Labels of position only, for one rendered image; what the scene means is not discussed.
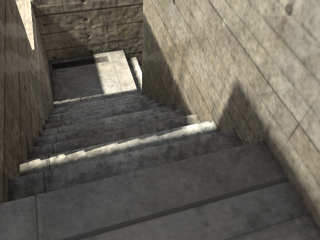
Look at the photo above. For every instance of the stairs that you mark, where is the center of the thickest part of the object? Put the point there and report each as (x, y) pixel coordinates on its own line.
(96, 140)
(136, 71)

